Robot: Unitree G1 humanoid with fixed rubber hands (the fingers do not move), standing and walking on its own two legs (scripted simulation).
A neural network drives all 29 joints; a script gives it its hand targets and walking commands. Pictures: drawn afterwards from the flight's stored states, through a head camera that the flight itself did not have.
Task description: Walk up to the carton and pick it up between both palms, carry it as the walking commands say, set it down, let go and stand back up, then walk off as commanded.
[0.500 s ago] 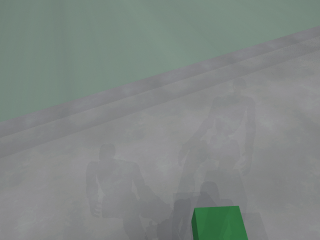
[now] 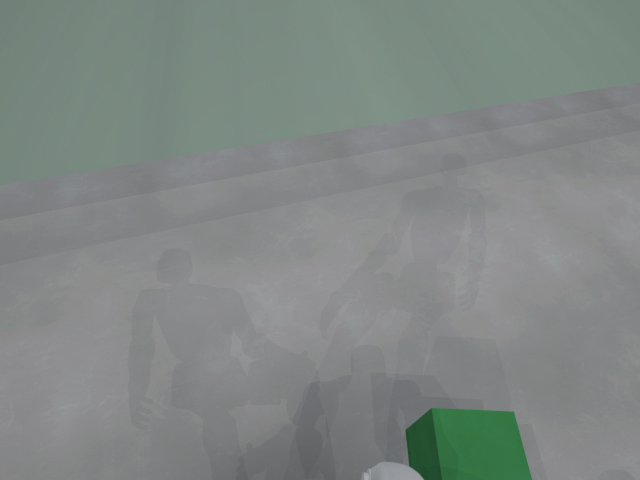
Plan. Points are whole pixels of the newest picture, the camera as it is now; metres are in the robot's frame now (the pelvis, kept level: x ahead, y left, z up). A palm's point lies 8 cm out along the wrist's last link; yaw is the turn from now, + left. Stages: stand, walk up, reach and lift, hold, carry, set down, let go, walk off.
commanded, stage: walk off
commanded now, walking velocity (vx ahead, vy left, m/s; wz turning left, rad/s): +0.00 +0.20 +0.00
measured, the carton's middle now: (462, 463) +0.24 -0.41 -0.65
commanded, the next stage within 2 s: none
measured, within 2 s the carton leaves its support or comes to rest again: neither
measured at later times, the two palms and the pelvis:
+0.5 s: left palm out of the picture +0.00 +0.37 -0.13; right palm out of the picture +0.02 -0.12 -0.14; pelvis +0.00 +0.12 +0.00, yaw +0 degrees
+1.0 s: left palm out of the picture +0.08 +0.52 -0.14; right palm out of the picture +0.03 +0.06 -0.15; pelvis +0.01 +0.29 -0.01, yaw -2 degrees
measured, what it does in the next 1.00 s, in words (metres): steps to the left: right foot, then left foot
